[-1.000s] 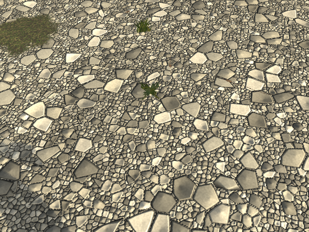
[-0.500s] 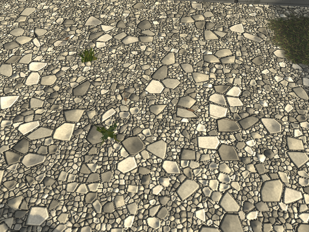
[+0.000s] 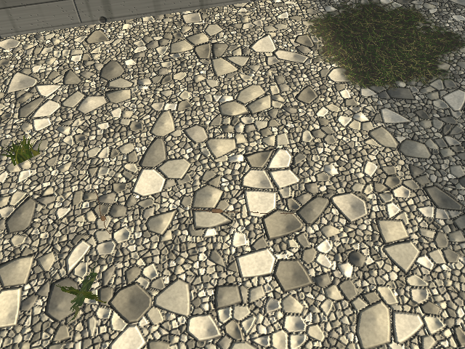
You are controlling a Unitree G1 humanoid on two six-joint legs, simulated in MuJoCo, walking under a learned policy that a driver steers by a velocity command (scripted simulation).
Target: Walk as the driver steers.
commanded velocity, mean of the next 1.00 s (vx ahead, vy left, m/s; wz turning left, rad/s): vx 0.16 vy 0.00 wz -0.17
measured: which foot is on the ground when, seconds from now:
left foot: up 0.00-0.24, down 0.26-1.00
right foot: down 0.00-0.28, up 0.30-0.54, down 0.56-1.00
